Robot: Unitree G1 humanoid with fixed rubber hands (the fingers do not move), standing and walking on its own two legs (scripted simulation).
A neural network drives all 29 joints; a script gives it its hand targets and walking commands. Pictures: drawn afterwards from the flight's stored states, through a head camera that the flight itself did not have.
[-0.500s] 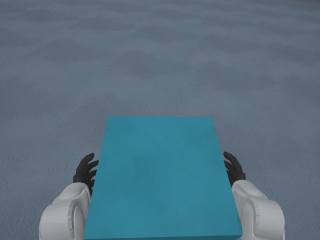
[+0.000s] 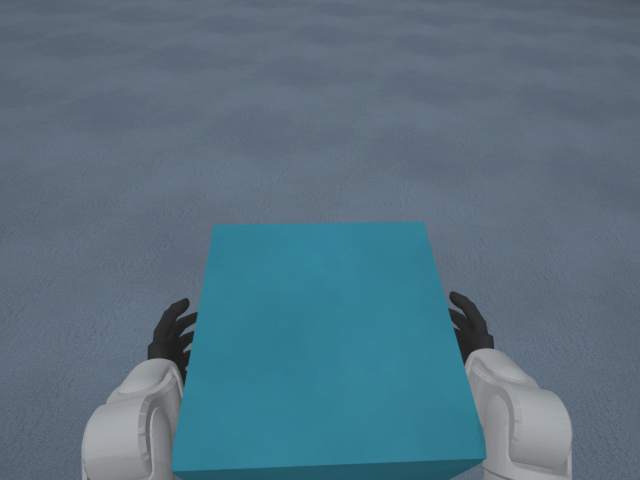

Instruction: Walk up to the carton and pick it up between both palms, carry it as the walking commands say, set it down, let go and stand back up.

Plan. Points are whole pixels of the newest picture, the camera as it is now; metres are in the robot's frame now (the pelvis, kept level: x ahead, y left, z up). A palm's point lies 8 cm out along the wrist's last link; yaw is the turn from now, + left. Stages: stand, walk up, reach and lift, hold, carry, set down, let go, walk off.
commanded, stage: carry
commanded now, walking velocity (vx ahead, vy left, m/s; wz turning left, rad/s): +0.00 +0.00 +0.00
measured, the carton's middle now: (321, 370) +0.27 +0.00 +0.03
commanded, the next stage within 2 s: none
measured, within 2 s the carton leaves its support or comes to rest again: neither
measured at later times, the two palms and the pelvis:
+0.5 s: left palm (269, 394) +0.21 +0.06 +0.09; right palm (578, 390) +0.22 -0.28 +0.08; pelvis -0.04 -0.11 +0.01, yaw +1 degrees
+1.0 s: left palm (252, 419) +0.18 +0.07 +0.10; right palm (600, 444) +0.16 -0.26 +0.09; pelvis -0.09 -0.07 +0.02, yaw -5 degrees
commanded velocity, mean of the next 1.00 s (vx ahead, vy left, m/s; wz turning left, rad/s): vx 0.00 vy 0.08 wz -0.25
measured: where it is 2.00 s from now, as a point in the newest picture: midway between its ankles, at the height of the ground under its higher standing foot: outside the picture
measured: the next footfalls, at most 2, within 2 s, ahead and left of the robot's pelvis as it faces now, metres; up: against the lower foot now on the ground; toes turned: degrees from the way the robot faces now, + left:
right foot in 0.38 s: +0.04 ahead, -0.16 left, +0.00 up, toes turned -2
left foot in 1.10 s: -0.06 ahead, +0.07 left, +0.00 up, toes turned -5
